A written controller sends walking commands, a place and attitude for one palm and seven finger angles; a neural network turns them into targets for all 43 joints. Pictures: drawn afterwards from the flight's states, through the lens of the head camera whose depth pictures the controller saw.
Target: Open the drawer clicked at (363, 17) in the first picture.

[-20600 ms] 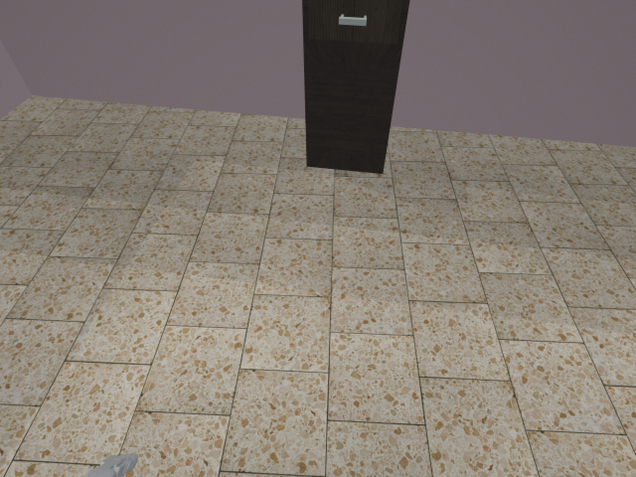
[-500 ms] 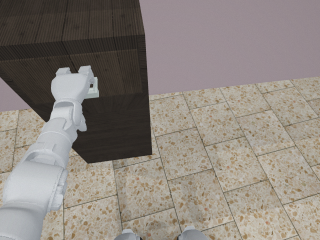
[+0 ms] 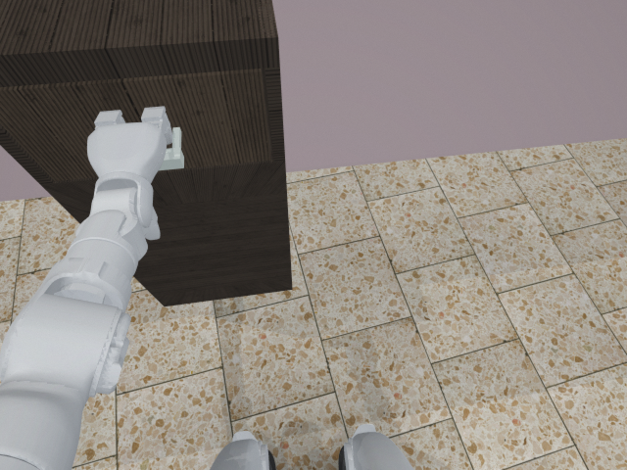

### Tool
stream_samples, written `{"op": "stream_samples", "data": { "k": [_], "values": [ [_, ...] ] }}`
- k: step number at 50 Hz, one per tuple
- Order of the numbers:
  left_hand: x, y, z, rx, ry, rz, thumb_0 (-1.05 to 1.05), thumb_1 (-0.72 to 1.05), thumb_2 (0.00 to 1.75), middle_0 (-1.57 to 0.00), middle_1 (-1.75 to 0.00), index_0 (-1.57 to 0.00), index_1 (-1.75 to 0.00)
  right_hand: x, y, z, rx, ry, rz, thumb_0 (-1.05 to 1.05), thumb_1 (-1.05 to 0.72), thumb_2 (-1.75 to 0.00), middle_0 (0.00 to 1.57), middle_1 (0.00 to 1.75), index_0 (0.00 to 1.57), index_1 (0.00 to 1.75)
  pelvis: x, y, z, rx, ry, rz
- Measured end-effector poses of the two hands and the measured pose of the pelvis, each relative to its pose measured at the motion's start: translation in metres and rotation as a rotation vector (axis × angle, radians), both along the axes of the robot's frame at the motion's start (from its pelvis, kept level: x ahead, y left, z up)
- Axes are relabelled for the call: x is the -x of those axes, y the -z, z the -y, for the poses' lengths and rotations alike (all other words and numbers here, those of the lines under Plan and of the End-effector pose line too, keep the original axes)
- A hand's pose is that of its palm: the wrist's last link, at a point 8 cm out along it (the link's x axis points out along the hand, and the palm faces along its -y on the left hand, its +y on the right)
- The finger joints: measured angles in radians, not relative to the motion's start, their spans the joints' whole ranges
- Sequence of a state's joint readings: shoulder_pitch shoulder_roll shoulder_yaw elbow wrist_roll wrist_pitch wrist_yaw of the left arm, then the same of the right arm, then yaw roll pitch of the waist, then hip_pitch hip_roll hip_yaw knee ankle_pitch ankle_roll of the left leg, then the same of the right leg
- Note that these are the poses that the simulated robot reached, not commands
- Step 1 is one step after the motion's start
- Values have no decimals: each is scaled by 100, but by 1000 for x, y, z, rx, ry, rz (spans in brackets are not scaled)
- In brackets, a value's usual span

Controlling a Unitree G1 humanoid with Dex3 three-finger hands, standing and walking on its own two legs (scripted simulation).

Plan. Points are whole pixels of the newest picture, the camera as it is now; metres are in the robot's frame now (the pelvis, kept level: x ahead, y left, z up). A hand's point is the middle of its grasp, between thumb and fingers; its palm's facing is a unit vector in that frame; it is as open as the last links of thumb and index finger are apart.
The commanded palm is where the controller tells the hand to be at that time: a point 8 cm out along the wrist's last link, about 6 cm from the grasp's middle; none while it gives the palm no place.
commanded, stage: lower the fingers behind the handle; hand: left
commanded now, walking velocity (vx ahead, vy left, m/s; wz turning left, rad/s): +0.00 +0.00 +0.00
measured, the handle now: (145, 149) +0.56 +0.21 +0.02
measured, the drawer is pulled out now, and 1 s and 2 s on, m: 0.00 0.00 0.00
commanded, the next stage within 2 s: lift the fingers back up to retry in 0.26 s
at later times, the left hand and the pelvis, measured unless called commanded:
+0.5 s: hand (143, 176) +0.51 +0.20 +0.02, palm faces -0.04 +0.01 -1.00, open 13.8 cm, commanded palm +0.49 +0.20 +0.07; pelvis +0.00 +0.01 +0.00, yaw +0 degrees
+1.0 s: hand (139, 158) +0.51 +0.20 +0.05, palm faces -0.01 -0.07 -1.00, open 13.8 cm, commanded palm +0.50 +0.20 +0.13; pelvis +0.04 +0.00 +0.03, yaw +0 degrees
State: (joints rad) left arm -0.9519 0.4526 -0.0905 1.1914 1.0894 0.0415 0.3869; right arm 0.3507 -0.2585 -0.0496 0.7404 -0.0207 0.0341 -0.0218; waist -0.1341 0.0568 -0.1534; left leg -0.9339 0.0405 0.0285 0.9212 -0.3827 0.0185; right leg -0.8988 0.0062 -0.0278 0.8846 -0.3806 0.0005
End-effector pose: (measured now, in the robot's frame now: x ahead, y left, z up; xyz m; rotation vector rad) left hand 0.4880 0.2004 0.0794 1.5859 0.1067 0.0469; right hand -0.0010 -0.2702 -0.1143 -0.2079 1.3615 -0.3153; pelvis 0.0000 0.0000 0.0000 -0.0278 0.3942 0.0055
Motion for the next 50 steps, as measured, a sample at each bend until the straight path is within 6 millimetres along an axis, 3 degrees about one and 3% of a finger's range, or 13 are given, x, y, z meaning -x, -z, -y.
{"op": "stream_samples", "data": {
  "k": [14,24,38,46,50],
  "values": [
    [0,0,-1,5,4,-4,0,-49,30,-29,-123,-30,-125,14,5,-11,-23,18,-16,1,-90,-90,20,30,20,30,3,2,-3,3,7,-2],
    [0,0,-1,9,11,2,0,-49,30,-29,-124,-31,-124,11,2,-12,-15,14,-18,1,-90,-90,20,30,20,30,2,1,-6,5,4,0],
    [-1,-6,-4,39,24,-57,0,-49,30,-29,-120,-34,-114,-7,-14,-13,-12,27,0,1,-90,-90,20,30,20,30,-17,-18,-8,3,9,44],
    [0,-9,-6,59,41,-63,0,-49,30,-31,-117,-36,-111,-30,-18,-10,-17,12,6,1,-90,-90,20,30,20,30,-34,-25,-6,0,4,63],
    [-4,-30,-1,87,70,30,0,-49,30,-33,-117,-36,-113,-48,-20,-7,-20,-8,22,1,-90,-90,20,30,20,30,-41,-29,-4,-3,-1,72]
  ]
}}
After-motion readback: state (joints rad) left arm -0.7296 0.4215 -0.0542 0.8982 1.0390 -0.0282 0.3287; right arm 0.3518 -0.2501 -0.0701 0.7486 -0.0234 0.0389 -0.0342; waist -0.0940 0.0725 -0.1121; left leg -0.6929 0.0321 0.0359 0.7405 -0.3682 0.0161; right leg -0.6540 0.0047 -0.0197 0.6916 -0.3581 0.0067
